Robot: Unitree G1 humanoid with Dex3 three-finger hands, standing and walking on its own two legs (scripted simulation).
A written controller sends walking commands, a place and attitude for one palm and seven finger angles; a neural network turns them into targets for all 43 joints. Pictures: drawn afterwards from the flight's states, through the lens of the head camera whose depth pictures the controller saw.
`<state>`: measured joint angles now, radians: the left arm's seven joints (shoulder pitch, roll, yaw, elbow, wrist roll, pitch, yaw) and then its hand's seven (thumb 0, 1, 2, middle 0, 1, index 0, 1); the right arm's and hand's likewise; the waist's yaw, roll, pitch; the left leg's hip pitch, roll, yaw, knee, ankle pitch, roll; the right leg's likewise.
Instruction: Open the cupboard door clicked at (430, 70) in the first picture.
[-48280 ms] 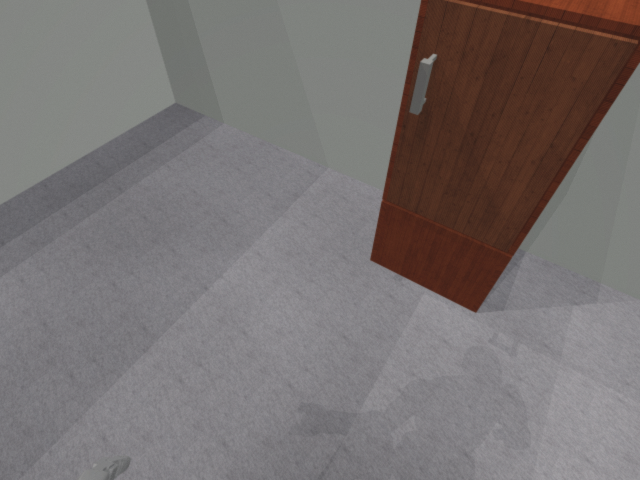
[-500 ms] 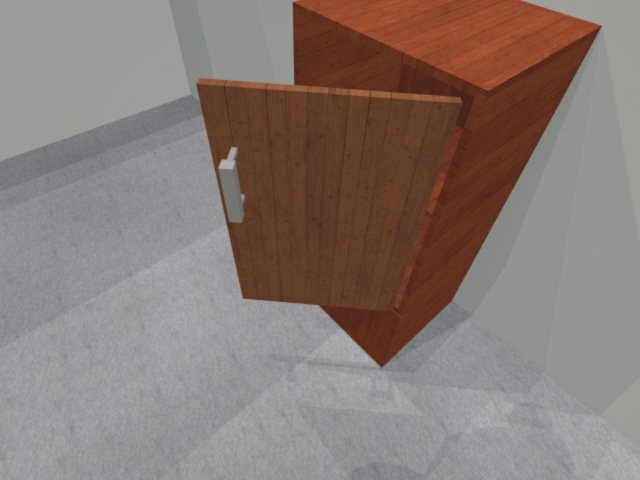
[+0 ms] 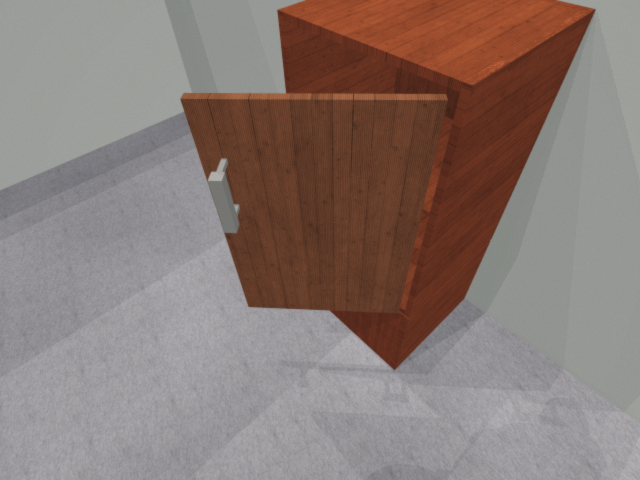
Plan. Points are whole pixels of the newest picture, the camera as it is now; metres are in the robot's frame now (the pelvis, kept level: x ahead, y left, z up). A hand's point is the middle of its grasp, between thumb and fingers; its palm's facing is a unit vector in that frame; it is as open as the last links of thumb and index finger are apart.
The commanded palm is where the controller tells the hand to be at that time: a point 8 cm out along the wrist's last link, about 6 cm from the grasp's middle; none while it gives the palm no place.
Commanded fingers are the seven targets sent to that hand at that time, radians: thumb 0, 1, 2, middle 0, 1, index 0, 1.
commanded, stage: look again from close up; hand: left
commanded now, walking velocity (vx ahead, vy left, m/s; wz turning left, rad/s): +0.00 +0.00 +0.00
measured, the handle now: (227, 196) +0.56 +0.20 +0.02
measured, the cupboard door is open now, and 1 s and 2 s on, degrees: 44 44 44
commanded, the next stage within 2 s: raise the hand with hooked fingers in 0.16 s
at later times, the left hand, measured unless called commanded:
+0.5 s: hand (194, 389) +0.23 +0.17 +0.00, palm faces +0.20 -0.98 -0.06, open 7.7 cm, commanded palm +0.13 +0.23 -0.06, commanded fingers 0.00 0.60 0.77 -0.22 -0.50 -0.22 -0.50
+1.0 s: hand (174, 416) +0.20 +0.20 -0.03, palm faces -0.11 -0.99 -0.02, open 10.5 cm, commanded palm +0.16 +0.27 -0.02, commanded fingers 0.00 0.01 0.52 -0.26 -0.87 -0.26 -0.87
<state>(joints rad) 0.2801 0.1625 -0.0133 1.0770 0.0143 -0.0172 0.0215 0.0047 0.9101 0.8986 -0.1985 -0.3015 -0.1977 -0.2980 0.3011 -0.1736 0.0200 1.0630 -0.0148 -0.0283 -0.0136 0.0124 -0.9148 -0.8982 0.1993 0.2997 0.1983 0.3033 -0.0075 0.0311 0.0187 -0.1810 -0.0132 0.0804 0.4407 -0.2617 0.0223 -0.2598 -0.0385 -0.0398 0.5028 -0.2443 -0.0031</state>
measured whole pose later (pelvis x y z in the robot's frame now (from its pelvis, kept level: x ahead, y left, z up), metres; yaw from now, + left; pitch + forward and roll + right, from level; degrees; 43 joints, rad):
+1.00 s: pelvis -0.03 -0.01 -0.07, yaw +2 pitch +12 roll -2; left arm 0.27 0.30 0.26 0.08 -0.33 -0.27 -0.46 0.01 0.24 0.62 -0.25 -0.73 -0.25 -0.73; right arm 0.23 -0.17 0.04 0.58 0.04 -0.23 -0.05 0.02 -0.90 -0.90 0.20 0.30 0.20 0.30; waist -0.02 0.03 -0.09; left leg -0.79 0.04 0.01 1.08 -0.51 0.01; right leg -0.80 -0.02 -0.10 1.03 -0.44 -0.03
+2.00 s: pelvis +0.00 +0.00 -0.04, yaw +2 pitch +10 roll -2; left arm -0.06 0.45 0.45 0.42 -0.37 -0.20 -0.57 -0.01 -0.50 0.30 -0.30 -1.20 -0.30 -1.20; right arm 0.30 -0.29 0.04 0.57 0.05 -0.21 -0.08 0.02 -0.90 -0.90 0.20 0.30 0.20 0.30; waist -0.01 0.03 -0.08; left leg -0.58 0.03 0.02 0.85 -0.44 0.02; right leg -0.59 -0.02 -0.09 0.79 -0.37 -0.01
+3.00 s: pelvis -0.01 +0.00 -0.04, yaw +0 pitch +12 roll -1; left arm -0.34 0.48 0.47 0.72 -0.29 -0.29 -0.54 -0.01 -0.50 0.30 -0.30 -1.20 -0.30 -1.20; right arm 0.34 -0.29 0.04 0.59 0.04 -0.14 -0.07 0.01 -0.90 -0.90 0.20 0.30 0.20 0.30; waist -0.06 0.01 -0.08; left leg -0.64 0.03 0.04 0.86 -0.44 0.02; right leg -0.67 -0.01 -0.07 0.81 -0.36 -0.01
